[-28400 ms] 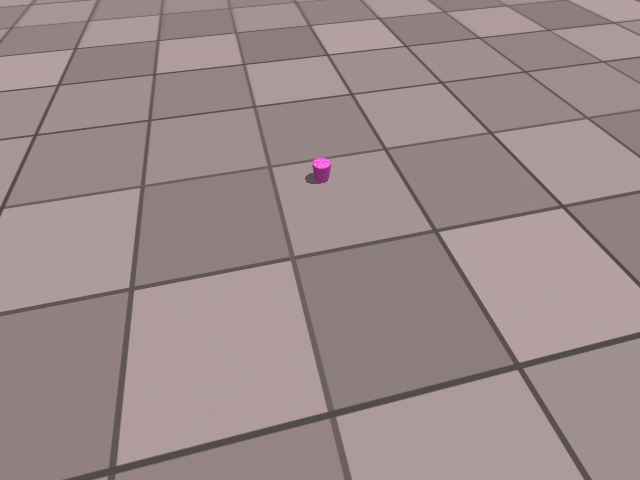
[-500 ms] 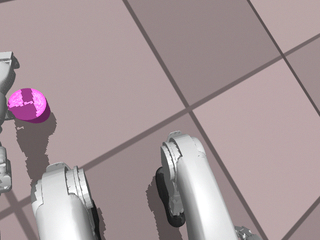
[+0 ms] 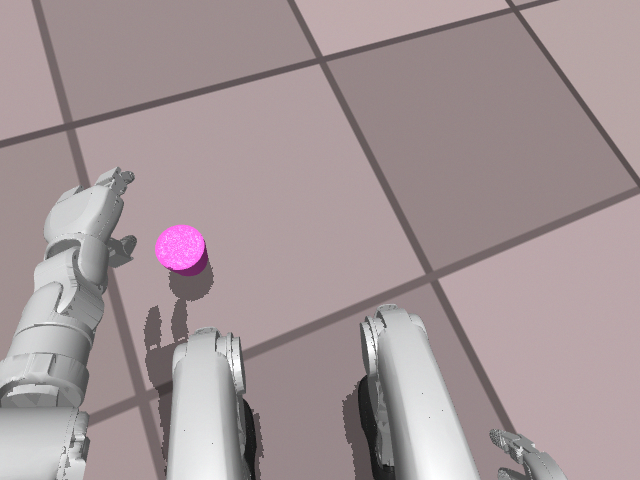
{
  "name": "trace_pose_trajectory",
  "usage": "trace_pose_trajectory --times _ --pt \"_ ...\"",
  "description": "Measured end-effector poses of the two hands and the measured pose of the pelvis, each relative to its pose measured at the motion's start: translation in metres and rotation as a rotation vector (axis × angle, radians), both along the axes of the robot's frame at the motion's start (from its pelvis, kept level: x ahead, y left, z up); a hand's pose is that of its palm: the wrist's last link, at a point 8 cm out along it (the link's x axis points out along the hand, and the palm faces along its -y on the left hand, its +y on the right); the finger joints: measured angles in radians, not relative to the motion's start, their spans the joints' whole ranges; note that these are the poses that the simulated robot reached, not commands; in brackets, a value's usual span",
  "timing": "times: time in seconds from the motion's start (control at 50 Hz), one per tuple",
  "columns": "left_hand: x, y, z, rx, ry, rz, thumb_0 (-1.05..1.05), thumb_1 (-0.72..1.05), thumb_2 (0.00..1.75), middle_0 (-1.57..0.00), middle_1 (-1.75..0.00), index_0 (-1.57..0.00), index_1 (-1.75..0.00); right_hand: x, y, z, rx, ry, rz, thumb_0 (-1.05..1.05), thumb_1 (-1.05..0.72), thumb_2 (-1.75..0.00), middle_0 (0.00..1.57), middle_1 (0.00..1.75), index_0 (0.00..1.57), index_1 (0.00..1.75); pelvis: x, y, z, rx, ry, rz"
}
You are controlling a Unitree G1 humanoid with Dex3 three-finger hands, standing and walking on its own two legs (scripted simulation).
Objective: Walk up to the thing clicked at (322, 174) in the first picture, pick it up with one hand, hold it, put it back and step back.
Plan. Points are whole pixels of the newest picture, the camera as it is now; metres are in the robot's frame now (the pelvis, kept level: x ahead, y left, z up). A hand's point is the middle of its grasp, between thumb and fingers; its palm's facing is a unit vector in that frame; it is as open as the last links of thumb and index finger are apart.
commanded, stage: home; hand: left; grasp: from above
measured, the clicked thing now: (185, 254) +0.50 +0.23 -0.38
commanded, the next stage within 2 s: none
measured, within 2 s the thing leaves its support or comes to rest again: neither
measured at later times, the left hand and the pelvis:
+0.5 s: hand (69, 359) +0.28 +0.20 +0.09, palm faces -0.04 -0.92 -0.40, open 7.4 cm; pelvis +0.02 -0.01 +0.18, yaw +4 degrees
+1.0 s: hand out of the picture +0.22 +0.19 +0.24, palm faces +0.17 -0.96 -0.21, open 7.4 cm; pelvis +0.08 +0.00 +0.28, yaw +6 degrees
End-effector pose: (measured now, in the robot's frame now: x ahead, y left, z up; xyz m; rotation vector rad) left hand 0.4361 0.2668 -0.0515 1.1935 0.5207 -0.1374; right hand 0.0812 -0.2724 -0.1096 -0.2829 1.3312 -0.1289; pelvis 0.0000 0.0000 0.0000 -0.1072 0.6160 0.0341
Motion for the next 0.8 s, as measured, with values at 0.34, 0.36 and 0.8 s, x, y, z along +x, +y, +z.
trace_pose_trajectory --times 0.34,0.36,0.8 --pt "-0.137 -0.015 0.121 -0.439 0.036 0.376 0.01 0.88 0.89 -0.21 -0.30 -0.21 -0.31 0.127 0.030 0.140 0.027 -0.441 0.095 0.00 -0.90 -0.90 0.20 0.30 0.20 0.30 0.007 -0.009 0.122 0.039 -0.137 0.034" --pt "-0.143 -0.016 0.127 -0.466 0.043 0.400 0.01 0.88 0.89 -0.21 -0.30 -0.21 -0.31 0.131 0.032 0.149 0.031 -0.459 0.095 0.00 -0.90 -0.90 0.20 0.30 0.20 0.30 0.008 -0.009 0.129 0.041 -0.146 0.035" --pt "-0.215 -0.032 0.289 -0.831 0.075 0.761 0.01 0.90 0.90 -0.20 -0.30 -0.20 -0.30 0.144 0.039 0.305 -0.028 -0.628 0.024 0.01 -0.90 -0.90 0.20 0.30 0.21 0.30 0.069 -0.008 0.266 0.068 -0.358 0.063"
